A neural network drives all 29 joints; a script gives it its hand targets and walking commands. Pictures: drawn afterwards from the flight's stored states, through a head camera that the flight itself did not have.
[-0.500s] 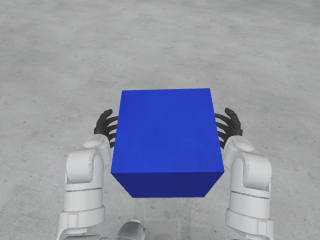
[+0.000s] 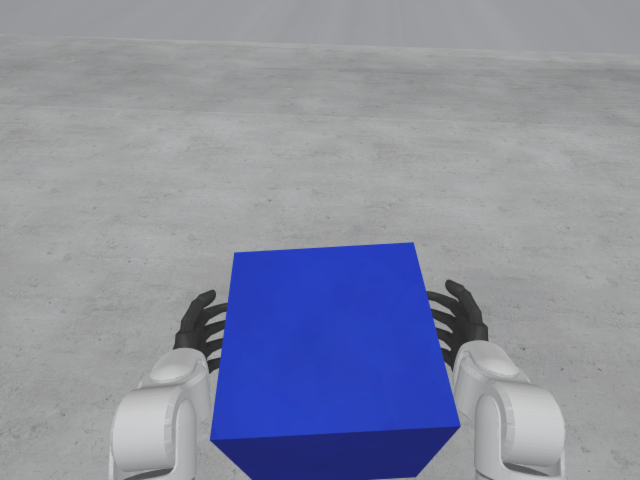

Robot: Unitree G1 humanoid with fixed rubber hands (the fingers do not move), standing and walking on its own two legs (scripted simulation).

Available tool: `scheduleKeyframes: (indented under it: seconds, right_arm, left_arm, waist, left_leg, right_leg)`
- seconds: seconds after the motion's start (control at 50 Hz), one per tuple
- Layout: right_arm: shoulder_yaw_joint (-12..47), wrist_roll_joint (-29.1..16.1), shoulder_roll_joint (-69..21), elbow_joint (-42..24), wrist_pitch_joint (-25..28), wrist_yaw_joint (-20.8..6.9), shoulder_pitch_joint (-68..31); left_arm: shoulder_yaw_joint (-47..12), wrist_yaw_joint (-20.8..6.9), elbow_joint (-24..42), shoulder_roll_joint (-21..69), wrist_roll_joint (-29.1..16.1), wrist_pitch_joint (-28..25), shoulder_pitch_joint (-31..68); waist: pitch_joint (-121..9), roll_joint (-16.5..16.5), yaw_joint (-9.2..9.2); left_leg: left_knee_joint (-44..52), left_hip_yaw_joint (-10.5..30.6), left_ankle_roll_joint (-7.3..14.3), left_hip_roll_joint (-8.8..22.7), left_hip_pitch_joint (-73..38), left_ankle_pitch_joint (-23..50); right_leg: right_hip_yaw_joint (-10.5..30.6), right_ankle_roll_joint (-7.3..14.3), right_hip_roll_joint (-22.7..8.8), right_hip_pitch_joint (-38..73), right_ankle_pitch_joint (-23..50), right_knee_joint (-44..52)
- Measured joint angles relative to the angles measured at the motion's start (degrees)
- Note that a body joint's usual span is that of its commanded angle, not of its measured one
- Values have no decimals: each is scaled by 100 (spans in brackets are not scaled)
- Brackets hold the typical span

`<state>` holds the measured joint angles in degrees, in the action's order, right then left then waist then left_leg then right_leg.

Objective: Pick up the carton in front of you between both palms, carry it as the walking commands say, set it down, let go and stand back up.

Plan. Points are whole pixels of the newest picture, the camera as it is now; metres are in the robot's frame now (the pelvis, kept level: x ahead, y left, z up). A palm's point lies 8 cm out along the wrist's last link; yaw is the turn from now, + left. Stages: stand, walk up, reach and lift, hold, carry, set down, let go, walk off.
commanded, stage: carry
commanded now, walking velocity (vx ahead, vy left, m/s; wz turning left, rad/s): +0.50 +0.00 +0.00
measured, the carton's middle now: (330, 372) +0.26 -0.01 +0.03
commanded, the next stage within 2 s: none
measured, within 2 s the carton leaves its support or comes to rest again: neither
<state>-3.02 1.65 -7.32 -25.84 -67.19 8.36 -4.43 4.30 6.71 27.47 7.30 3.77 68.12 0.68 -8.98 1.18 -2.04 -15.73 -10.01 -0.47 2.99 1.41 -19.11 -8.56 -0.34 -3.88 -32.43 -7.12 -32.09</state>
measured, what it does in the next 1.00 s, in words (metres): walks ahead: right foot, then left foot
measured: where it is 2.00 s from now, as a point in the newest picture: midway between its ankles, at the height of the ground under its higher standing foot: (316, 252)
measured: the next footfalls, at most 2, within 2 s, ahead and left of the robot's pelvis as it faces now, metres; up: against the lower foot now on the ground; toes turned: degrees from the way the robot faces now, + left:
right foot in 0.06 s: +0.22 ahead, -0.12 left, +0.00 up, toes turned -10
left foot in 0.50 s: +0.49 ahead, +0.12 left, +0.00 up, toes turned +14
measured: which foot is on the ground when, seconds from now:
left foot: down 0.00-0.08, up 0.10-0.48, down 0.50-0.98, up 1.00-1.00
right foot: up 0.00-0.04, down 0.06-0.54, up 0.56-0.92, down 0.94-1.00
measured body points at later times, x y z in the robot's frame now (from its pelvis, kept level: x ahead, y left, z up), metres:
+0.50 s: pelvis +0.33 +0.00 -0.01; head +0.29 +0.01 +0.44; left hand +0.57 +0.17 +0.09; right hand +0.59 -0.14 +0.10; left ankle +0.44 +0.12 -0.74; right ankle +0.18 -0.11 -0.74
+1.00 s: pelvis +0.66 -0.02 -0.02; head +0.64 -0.04 +0.43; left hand +0.91 +0.14 +0.07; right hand +0.93 -0.16 +0.08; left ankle +0.46 +0.11 -0.71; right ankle +0.75 -0.10 -0.74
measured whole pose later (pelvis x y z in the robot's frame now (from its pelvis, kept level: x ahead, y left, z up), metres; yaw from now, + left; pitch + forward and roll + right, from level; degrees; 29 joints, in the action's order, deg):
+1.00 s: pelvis +0.66 -0.02 -0.02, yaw +2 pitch +4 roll -1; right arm -4.1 3.5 -7.3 -27.9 -70.0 7.4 -4.6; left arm 3.6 6.7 26.5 7.3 3.7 70.5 3.1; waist -7.4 2.9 0.8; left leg -42.4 -7.7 -2.7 7.9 5.5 -27.5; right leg -13.9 4.4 -3.0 -27.5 -9.2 -33.2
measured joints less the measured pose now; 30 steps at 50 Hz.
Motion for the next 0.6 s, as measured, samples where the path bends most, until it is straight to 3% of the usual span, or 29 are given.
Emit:
scheduleKeyframes:
  seconds: [0.06, 0.08, 0.12, 0.16, 0.2, 0.32, 0.48, 0.5, 0.54, 0.6]
  right_arm:
    - [55, 81, 4, -33, -152, -36, 113]
    - [10, 101, 8, -21, -185, -41, 107]
    - [-108, 127, 8, 74, -220, -48, 105]
    - [-139, 148, 7, 108, -246, -50, 141]
    - [-88, 167, 7, 102, -227, -56, 188]
    - [17, 191, 4, 9, -39, -89, 218]
    - [-27, 150, 5, -256, -128, -94, 180]
    - [-37, 137, 5, -261, -161, -94, 152]
    - [4, 132, 1, -74, -136, -94, 57]
    - [21, 149, -3, 163, -197, -94, -60]
  left_arm:
    - [-22, -1, 17, 4, 9, 161, -88]
    - [-49, -2, -76, 4, 8, 164, -47]
    - [-96, -1, -357, -2, 17, 156, 84]
    - [-111, -1, -477, 0, 11, 165, 109]
    - [-99, -1, -445, 4, -4, 142, 32]
    - [-64, -1, -239, 3, -29, 18, -35]
    - [-123, -1, 14, -1, 5, 147, 52]
    - [-125, -1, 48, -2, 24, 195, 67]
    - [-21, 0, 30, -9, 47, 289, 135]
    - [74, 0, -62, -8, 62, 384, 150]
  waist:
    - [-79, 30, 105]
    - [-81, 115, 177]
    - [-60, 176, 306]
    - [17, 111, 371]
    - [87, 53, 396]
    - [100, -58, 389]
    - [-78, -181, 324]
    - [-92, -183, 318]
    - [-82, -402, 243]
    - [78, -303, 117]
  left_leg:
    - [-581, 100, -193, 135, -317, -703]
    - [-1141, 158, -219, 268, -215, -987]
    - [-2966, 492, -126, 353, 540, -937]
    - [-4418, 738, -22, 194, 1400, -823]
    - [-4838, 726, 38, 127, 2064, -538]
    - [-3104, 418, -38, 265, 2991, 339]
    - [-1148, -143, -71, 209, 2675, 1337]
    - [-983, -236, -38, 170, 2512, 1286]
    - [-1298, -417, 280, 40, 2431, 1359]
    - [-1454, -473, 426, 80, 2240, 843]
  right_leg:
    - [-307, 117, 97, 423, 66, 484]
    - [-388, 289, 146, 455, 225, 300]
    - [-479, 481, 159, 435, -178, -182]
    - [-489, 490, 128, 652, -446, -98]
    - [-468, 407, 116, 973, -449, 240]
    - [-383, 302, 122, 1998, -514, 1243]
    - [-256, -72, 63, 3244, -1372, 1475]
    - [-218, -141, 33, 3334, -1597, 1292]
    - [-99, -180, -264, 3126, -2002, 304]
    - [359, -56, -112, 1888, -2044, -2178]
